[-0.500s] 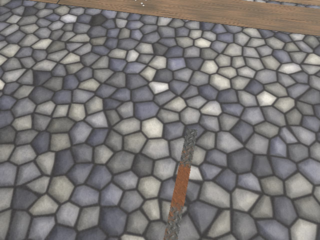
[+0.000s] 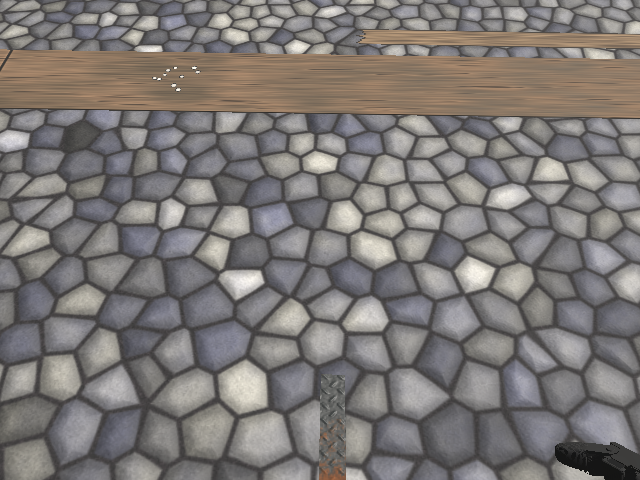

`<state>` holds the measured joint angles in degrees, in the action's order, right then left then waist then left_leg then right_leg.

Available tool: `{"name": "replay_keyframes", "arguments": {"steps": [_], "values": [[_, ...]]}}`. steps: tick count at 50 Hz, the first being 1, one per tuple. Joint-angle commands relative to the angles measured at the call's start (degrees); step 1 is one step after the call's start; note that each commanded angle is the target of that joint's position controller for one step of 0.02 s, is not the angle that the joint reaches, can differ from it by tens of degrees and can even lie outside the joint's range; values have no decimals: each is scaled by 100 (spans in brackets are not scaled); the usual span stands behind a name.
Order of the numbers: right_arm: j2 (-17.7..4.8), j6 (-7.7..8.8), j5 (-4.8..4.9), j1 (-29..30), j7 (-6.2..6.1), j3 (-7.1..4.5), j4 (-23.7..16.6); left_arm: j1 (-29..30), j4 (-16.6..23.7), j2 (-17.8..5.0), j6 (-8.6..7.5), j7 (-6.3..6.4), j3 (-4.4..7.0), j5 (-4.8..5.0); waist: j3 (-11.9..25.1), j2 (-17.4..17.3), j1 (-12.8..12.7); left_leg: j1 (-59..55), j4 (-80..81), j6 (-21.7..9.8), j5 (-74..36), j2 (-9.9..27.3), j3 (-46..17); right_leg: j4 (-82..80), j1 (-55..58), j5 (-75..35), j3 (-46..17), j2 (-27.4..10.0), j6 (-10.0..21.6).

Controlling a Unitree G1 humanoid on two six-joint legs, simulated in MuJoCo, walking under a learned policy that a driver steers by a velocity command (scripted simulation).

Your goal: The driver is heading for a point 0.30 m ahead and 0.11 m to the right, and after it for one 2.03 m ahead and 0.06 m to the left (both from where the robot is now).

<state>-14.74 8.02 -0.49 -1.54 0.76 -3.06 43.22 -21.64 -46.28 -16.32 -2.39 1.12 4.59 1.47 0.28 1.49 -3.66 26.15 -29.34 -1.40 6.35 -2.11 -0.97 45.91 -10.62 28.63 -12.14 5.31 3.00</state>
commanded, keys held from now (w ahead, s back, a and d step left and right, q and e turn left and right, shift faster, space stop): w+e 0.18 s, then e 0.42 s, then q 0.40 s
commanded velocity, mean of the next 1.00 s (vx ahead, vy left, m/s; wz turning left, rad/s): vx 0.21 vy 0.00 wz -0.35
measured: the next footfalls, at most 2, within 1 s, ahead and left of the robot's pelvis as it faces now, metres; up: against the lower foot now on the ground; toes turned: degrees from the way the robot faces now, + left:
right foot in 0.44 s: +0.33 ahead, -0.16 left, +0.00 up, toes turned -16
left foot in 0.84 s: +0.39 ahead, +0.07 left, +0.00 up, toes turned -21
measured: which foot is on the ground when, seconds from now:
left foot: down 0.00-0.44, up 0.46-0.82, down 0.84-1.00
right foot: up 0.00-0.42, down 0.44-1.00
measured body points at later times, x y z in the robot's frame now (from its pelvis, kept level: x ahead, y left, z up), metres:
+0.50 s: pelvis +0.22 -0.04 -0.01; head +0.27 -0.07 +0.44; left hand +0.50 +0.14 -0.08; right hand +0.21 -0.35 -0.13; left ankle +0.11 +0.13 -0.66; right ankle +0.30 -0.15 -0.73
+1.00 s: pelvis +0.29 -0.03 +0.00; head +0.31 -0.03 +0.45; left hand +0.53 +0.15 -0.10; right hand +0.30 -0.33 -0.10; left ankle +0.35 +0.09 -0.72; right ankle +0.29 -0.15 -0.72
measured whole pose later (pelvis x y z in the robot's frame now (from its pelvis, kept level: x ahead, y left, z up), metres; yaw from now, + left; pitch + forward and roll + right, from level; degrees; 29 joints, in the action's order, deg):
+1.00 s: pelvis +0.29 -0.03 +0.00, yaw -18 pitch +0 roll -1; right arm -15.3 -0.5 -0.3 -13.9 -0.7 -2.5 43.7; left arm -8.2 -38.8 -14.1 0.5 1.3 2.9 -1.3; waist -1.2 1.0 1.3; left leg 19.3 -35.9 1.1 17.1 0.5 -4.1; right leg 33.6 -19.3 14.4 -0.5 2.7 1.7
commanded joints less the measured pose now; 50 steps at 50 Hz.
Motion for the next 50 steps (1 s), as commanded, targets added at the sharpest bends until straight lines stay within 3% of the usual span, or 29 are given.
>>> {"name": "replay_keyframes", "arguments": {"steps": [1, 2, 4, 6, 9, 12, 15, 18, 20, 21, 22, 23, 24, 25, 26, 27, 28, 29, 31, 33, 37, 39, 41, 42, 43, 44, 45, 47, 50], "values": [[-858, -61, 73, -1637, -45, -301, -25, -75, 587, -823, -138, -6, 75, 87, 1076, -1105, 872, -4113, 1164, -1196, 1961, 2503, -3635, 2925, -3650, 39, 113, -518, -117], [-717, -114, 34, -1323, -51, -241, -77, 310, 660, -827, -98, 1, 95, 29, 576, -640, 806, -3333, 1247, -966, 1429, 2232, -2759, 2865, -3500, -427, 339, -744, -150], [-515, -150, -30, -990, -48, -156, -24, 539, 776, -640, -57, -45, 123, -28, 43, -683, 550, -2270, 1574, -802, 460, 1789, -1727, 2368, -3104, -928, 416, -1056, -152], [-554, -115, -7, -991, -34, -179, 57, 473, 828, -383, 13, -89, 86, 27, -23, -814, 463, -1934, 1846, -829, 31, 1647, -1135, 2155, -2893, -1113, 583, -1164, -167], [-780, -69, 15, -1072, -41, -260, 173, 727, 1035, -282, 66, -97, 60, -7, -72, -630, 444, -1991, 2023, -970, -749, 1736, -578, 1681, -3186, -1603, 592, -1248, -252], [-915, -161, 13, -914, -109, -287, 181, 1023, 1177, -234, 46, -154, 35, -50, -143, -592, 426, -1955, 1825, -842, -2419, 1555, 293, 648, -2932, -2398, 881, -1139, -326], [-1030, -293, 56, -1034, -198, -291, 228, 1527, 1335, -120, 23, -289, -5, -79, -99, -620, 627, -1979, 1571, -668, -2765, 1431, 852, -399, -2356, -3164, 1310, -929, -286], [-1218, -403, 181, -1121, -228, -340, 262, 1706, 1529, -275, 69, -418, 63, -75, -21, -714, 614, -2443, 1147, -569, -2992, 1643, 902, -911, -2136, -2757, 1430, -796, -112], [-1354, -469, 276, -1006, -267, -400, 203, 1335, 1519, -526, 89, -452, 187, -114, 202, -807, 350, -2630, 389, -456, -3833, 1689, 947, -1181, -1620, -2229, 1609, -525, 114], [-1315, -505, 306, -927, -282, -397, 165, 744, 1370, -715, 81, -438, 300, -117, 455, -682, 21, -2540, -445, -319, -3854, 1540, 1066, -1643, -909, -2496, 1684, -323, 276], [-1137, -496, 246, -1098, -263, -336, 158, 155, 1225, -1032, 82, -333, 440, -133, 784, -277, -245, -1932, -1695, -31, -2948, 1192, 1188, -2068, 201, -3583, 1442, -319, 511], [-453, -477, -164, -1385, -201, -119, -30, 46, 1266, -1550, 117, -172, 494, -142, 1249, 1185, 116, -174, -3609, 289, 1845, 629, 1168, -1542, 1730, -6414, -384, -1738, 1018], [-603, -414, -81, -1861, -113, -46, -163, 365, 1605, -1750, 59, -214, 445, -259, 2397, 1554, 349, 1115, -5269, 487, 3696, -160, 53, -1922, 2781, -6266, -2868, -2942, 2397], [-1105, -407, 66, -1398, -65, -165, -126, 505, 1692, -1287, 63, -264, 353, -215, 2385, 521, -14, 1312, -5361, 423, 3044, 197, -537, -2160, 2451, -5555, -2240, -2568, 2109], [-1093, -429, 126, -1024, -76, -151, -257, 787, 1675, -1075, 57, -264, 277, -138, 1725, 311, 73, 1438, -5052, 368, 2549, 343, -446, -2210, 1817, -5049, -1541, -2246, 1784], [-974, -486, 52, -962, -150, -140, -183, 967, 1642, -946, 85, -237, 243, -77, 1254, -160, 244, 1361, -4601, 400, 2206, 541, -426, -2314, 1102, -4523, -1150, -1929, 1477], [-1028, -565, 1, -925, -206, -164, -214, 1131, 1657, -872, 124, -202, 212, -60, 992, -62, 374, 1109, -4210, 427, 2024, 614, -440, -2448, 451, -4254, -983, -1772, 1379], [-1029, -641, 7, -980, -208, -179, -215, 1248, 1687, -900, 161, -181, 207, -130, 862, 83, 517, 734, -3996, 428, 1917, 586, -390, -2588, -97, -4086, -870, -1635, 1320], [-858, -712, 5, -1183, -231, -140, -132, 1376, 1694, -914, 165, -136, 212, -221, 919, 244, 623, 398, -3511, 503, 1791, 490, -241, -2632, -472, -4322, -617, -1550, 1318], [-720, -759, -1, -1227, -269, -88, -64, 1361, 1617, -826, 149, -82, 167, -231, 1084, 258, 584, 186, -3043, 577, 1599, 528, -186, -2582, -547, -4390, -377, -1544, 1291], [-506, -844, 40, -1021, -241, 2, -53, 1433, 1379, -413, 166, -65, -21, -326, 993, 533, 429, -666, -1950, 541, 962, 689, -150, -2820, -1025, -2379, -25, -1395, 1036], [-567, -842, 52, -909, -202, -10, -82, 1391, 1211, -423, 151, -117, -49, -376, 677, 641, 350, -934, -1455, 456, 967, 619, -66, -2886, -1182, -1322, -62, -1435, 952], [-637, -803, 30, -930, -165, -37, -114, 1452, 1126, -506, 157, -120, -50, -330, 392, 575, 446, -1210, -614, 282, 737, 453, 164, -2723, -1208, -714, -43, -1380, 753], [-720, -792, -21, -904, -148, -51, -163, 1282, 1041, -503, 161, -98, -54, -296, 276, 459, 437, -1231, -192, 167, 469, 456, 114, -2586, -1108, -628, -24, -1289, 547], [-971, -778, -77, -822, -144, -81, -282, 1144, 1019, -507, 158, -52, -47, -296, 176, 130, 311, -1124, 42, -11, -304, 788, -381, -2195, -1031, -652, 117, -1092, 271], [-1321, -783, -44, -703, -160, -160, -356, 813, 1008, -521, 144, -19, -21, -346, 133, -649, -7, -1033, 189, -261, -686, 1152, -876, -1748, -1103, -553, 603, -611, 18], [-1289, -793, 16, -735, -144, -216, -298, 1045, 1047, -428, 142, 24, -19, -340, 37, -1303, 95, -465, 660, -534, 212, 1282, -1362, -1313, -779, -969, 1253, -255, -223], [-1077, -769, -18, -702, -151, -176, -371, 1493, 1169, -388, 200, 80, 23, -264, -107, -1449, 244, -316, 948, -630, 448, 1400, -1857, -1022, -691, -1299, 1237, -226, -200], [-1087, -740, 73, -716, -186, -228, -520, 1355, 1194, -303, 237, 45, 67, -249, 156, -1385, 249, -686, 560, -619, -132, 1270, -1912, -1178, -583, -1540, 1126, -332, -58]]}}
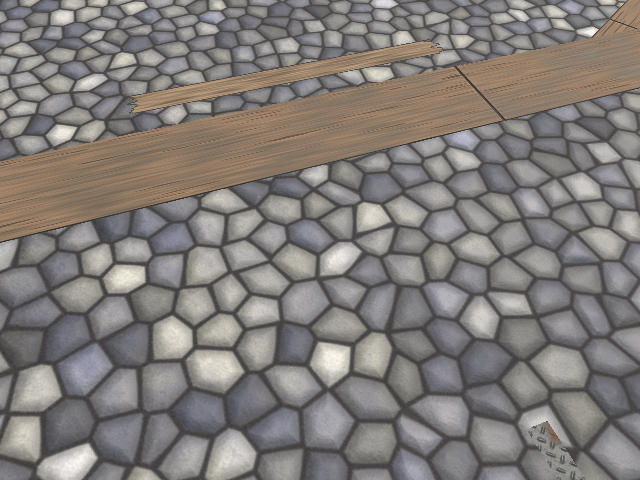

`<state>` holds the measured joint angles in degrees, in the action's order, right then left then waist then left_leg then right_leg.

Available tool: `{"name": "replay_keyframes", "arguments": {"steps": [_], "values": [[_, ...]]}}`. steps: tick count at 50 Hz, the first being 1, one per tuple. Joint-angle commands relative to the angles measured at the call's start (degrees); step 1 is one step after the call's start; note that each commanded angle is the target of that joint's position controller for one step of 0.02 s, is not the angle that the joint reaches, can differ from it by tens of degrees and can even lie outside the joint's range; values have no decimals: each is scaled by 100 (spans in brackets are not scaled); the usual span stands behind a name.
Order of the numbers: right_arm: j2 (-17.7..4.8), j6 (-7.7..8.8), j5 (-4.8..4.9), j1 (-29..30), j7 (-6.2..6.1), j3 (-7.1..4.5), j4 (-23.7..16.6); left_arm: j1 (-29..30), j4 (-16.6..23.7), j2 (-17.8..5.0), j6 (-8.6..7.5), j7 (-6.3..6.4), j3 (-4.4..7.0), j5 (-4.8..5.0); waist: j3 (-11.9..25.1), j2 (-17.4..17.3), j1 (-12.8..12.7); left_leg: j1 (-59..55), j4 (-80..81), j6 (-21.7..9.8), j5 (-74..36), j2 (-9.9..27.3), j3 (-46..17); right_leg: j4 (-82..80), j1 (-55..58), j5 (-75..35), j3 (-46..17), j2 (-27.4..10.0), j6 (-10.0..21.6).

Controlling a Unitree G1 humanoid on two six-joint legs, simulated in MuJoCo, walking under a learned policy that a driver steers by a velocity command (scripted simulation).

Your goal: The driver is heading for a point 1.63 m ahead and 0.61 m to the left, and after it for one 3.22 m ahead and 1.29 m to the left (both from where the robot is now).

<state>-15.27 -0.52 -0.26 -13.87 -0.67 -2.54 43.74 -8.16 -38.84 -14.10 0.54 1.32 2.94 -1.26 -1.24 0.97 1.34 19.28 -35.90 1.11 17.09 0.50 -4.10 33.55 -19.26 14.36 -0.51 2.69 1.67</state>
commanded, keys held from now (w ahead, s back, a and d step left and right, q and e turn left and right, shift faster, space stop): q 0.46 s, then w+q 0.22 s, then w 0.32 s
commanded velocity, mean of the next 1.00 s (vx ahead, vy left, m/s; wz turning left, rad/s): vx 0.17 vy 0.00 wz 0.45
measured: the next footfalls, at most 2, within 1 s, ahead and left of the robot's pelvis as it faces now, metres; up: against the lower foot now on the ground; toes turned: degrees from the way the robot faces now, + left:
left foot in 0.38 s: +0.01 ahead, +0.15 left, +0.00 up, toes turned +15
right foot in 0.88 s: +0.19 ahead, -0.01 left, +0.00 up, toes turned +30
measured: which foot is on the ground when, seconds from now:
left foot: down 0.00-0.08, up 0.10-0.36, down 0.38-0.88, up 0.90-1.00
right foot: down 0.00-0.38, up 0.40-0.86, down 0.88-1.00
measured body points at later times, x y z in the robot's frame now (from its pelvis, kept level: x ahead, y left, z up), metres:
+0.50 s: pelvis -0.01 +0.06 +0.01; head +0.02 +0.10 +0.45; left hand +0.06 +0.38 -0.10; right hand +0.21 -0.17 -0.07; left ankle -0.03 +0.14 -0.73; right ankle +0.02 -0.10 -0.65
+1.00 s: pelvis +0.12 +0.07 +0.01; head +0.13 +0.07 +0.46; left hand +0.09 +0.37 -0.08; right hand +0.35 -0.11 -0.10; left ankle +0.01 +0.16 -0.66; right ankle +0.15 -0.03 -0.73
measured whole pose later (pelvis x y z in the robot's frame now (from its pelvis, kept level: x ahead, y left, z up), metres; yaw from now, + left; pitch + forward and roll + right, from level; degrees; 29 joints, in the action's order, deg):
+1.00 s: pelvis +0.12 +0.07 +0.01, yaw +29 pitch +3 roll -1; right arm -16.9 2.5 1.1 -18.0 -0.1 -2.9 37.9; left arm -15.0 -43.6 -15.0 -6.0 -1.1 3.5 0.2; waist 2.5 -2.9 -0.4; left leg 25.9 -59.6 -1.8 22.9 -2.3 -4.7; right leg 25.5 -12.9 15.5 -1.1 2.2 2.2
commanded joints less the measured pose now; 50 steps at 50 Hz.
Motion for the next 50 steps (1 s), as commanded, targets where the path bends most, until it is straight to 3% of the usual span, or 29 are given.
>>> {"name": "replay_keyframes", "arguments": {"steps": [1, 4, 6, 7, 8, 9, 13, 15, 17, 18, 19, 20, 21, 22, 23, 24, 25, 26, 28, 33, 38, 40, 42, 43, 44, 45, 46, 47, 50], "values": [[-996, 105, 71, 472, -49, -286, -626, -60, 457, -542, -70, 13, 256, 33, 449, -1179, -237, 45, 1010, -808, -1285, 876, -1553, -54, 524, -410, -84, -194, 128], [-842, 40, 133, 426, -60, -285, -826, -280, 396, -701, -40, -16, 374, 28, 593, 39, -200, 810, 59, -358, -639, 190, -713, -649, 1106, -543, -594, -810, 440], [-706, -17, 101, 338, -34, -274, -945, -343, 411, -922, -51, 14, 415, 17, 630, 1166, -156, 1451, -1524, -31, 1043, -167, 141, -1361, 1355, -1555, -2018, -2298, 1314], [-865, -51, 77, 448, -11, -347, -991, -424, 460, -877, -112, 51, 379, -11, 633, 984, -275, 1732, -2692, 65, 1830, 16, 56, -1449, 1358, -2275, -2298, -2728, 1680], [-918, -99, 114, 403, 2, -409, -967, -303, 496, -868, -158, 83, 356, -13, 606, 540, -190, 1829, -3345, 118, 1832, 111, -61, -1411, 1289, -2543, -2075, -2720, 1700], [-813, -153, 146, 313, 2, -394, -929, -32, 514, -902, -179, 97, 364, 39, 508, 357, -52, 1822, -3258, 150, 1548, 263, -109, -1405, 1188, -2377, -1589, -2471, 1470], [-469, -207, 156, 524, 112, -246, -1073, 212, 441, -1086, -70, 114, 438, 87, 542, 715, -152, 847, -1707, 184, 814, 269, 503, -1280, 841, -2367, -156, -1770, 1005], [-579, -203, 179, 525, 196, -281, -1164, 58, 368, -1175, -22, 106, 474, 144, 728, 863, -210, 454, -938, 111, 571, 151, 695, -1101, 1034, -2374, -44, -1889, 969], [-638, -223, 154, 155, 237, -349, -1082, 63, 312, -1173, 4, 85, 471, 269, 826, 775, -4, -263, 258, -94, -304, -94, 988, -664, 918, -1910, 169, -1885, 701], [-763, -230, 113, -49, 193, -419, -1023, -171, 202, -1004, -3, 63, 435, 284, 788, 508, 19, -812, 801, -265, -753, -215, 864, -193, 534, -1269, 425, -1715, 367], [-1307, -204, 93, -166, 113, -566, -1102, -356, 203, -719, 2, 29, 369, 117, 643, -773, -95, -1588, 1244, -661, -2404, 680, -577, 1172, -662, 277, 975, -1192, -195], [-1918, -138, -72, -113, 92, -636, -1361, 26, 587, -577, -24, 47, 277, -102, 571, -2133, -75, -1772, 1402, -1870, -4030, 2194, -2794, 2636, -2271, 2590, 697, -356, -624], [-1682, -2, -228, -317, 148, -585, -1347, 524, 635, -869, -58, 86, 356, 1, 1046, -1364, 396, -1578, 1587, -2299, -3558, 2265, -2868, 3541, -2262, 2619, -227, -324, -586], [-1543, 93, -208, -83, 149, -515, -1297, 529, 586, -930, -42, 105, 379, 123, 780, -1077, 176, -1416, 1569, -2005, -3020, 1908, -2340, 3713, -2351, 2099, -376, -403, -493], [-1375, 110, -68, 238, 102, -486, -1301, 376, 443, -946, -16, 153, 407, 97, 623, -772, -20, -1292, 1509, -1630, -2556, 1559, -1935, 3564, -2378, 1540, -405, -492, -466], [-1177, 84, 77, 338, 48, -424, -1289, 261, 355, -1006, -9, 172, 432, 42, 672, -701, -95, -1245, 1589, -1424, -1693, 1345, -1788, 3329, -2332, 1098, -424, -566, -465], [-1097, 62, 122, 347, 6, -381, -1287, 171, 316, -992, -26, 131, 440, 39, 712, -748, -159, -1057, 1755, -1357, -781, 1158, -1720, 3258, -2113, 712, -360, -520, -462], [-1034, 57, 107, 276, -21, -356, -1295, 165, 305, -929, -64, 73, 425, 69, 701, -790, -146, -1002, 1966, -1353, 264, 1046, -1800, 3136, -2064, 392, -326, -469, -453], [-1015, 101, 65, 127, -67, -343, -1287, 319, 315, -858, -166, -5, 395, 136, 529, -885, -68, -1091, 2263, -1377, 1068, 1025, -2002, 2512, -2150, 49, -338, -406, -441], [-1191, 186, 110, -216, -120, -422, -1124, 745, 292, -716, -449, -122, 314, 157, 319, -959, 122, -1150, 2266, -1382, 776, 936, -2051, 718, -1662, -188, -413, -222, -461], [-1148, 213, 132, -420, -28, -391, -1000, 815, 238, -700, -637, -261, 250, 224, 228, -986, 248, -767, 2163, -1443, 943, 942, -2215, -82, -793, -90, -261, -186, -344], [-1114, 213, 125, -448, 12, -361, -960, 741, 228, -728, -704, -289, 245, 260, 172, -957, 187, -658, 2089, -1414, 999, 934, -2335, -401, -392, -117, -201, -185, -202], [-973, 192, 125, -378, 31, -299, -958, 380, 105, -726, -759, -280, 258, 242, 205, -860, -69, -405, 1810, -1239, 981, 704, -2261, -959, 425, -393, -70, -160, -41], [-797, 202, 106, -336, 35, -240, -977, 44, 22, -797, -775, -253, 285, 207, 330, -804, -241, -126, 1484, -1086, 890, 533, -2121, -1001, 1040, -367, -193, -343, 59], [-484, 236, 70, -191, 37, -136, -1058, -640, -101, -993, -789, -209, 332, 139, 601, -445, -535, 496, 517, -830, 884, 237, -1695, -1091, 1957, -5, -848, -976, 317], [-223, 323, 127, -336, 26, -59, -1238, -1108, -255, -1540, -742, -191, 454, 64, 718, 884, -438, 1794, -975, -464, 1027, -506, -577, -1642, 2849, 1375, -2571, -1845, 963], [-742, 396, 197, -57, -27, -167, -1337, -1467, -371, -1533, -717, -240, 501, 121, 320, 1191, -694, 2895, -2231, -289, 1648, -391, -364, -2086, 2841, 2293, -3920, -2515, 1494], [-981, 442, 228, 15, -16, -247, -1281, -1401, -373, -1221, -716, -236, 392, 188, -69, 790, -640, 3288, -2794, -302, 1313, -158, -514, -2087, 2682, 2394, -3700, -2421, 1484], [-766, 510, 86, 228, 91, -211, -1228, -1003, -278, -848, -655, -193, 220, 128, -222, 505, -410, 3227, -2786, -248, 149, 291, -224, -2235, 2219, 937, -2450, -1829, 1145]]}}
